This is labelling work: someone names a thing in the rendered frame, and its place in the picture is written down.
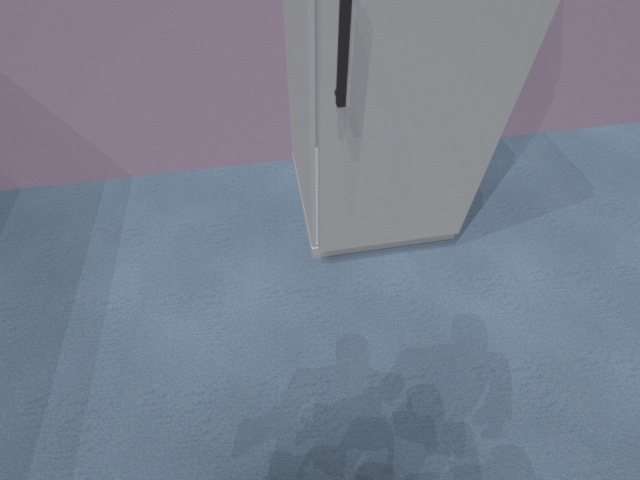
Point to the fridge door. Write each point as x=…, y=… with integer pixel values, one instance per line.
x=431, y=85

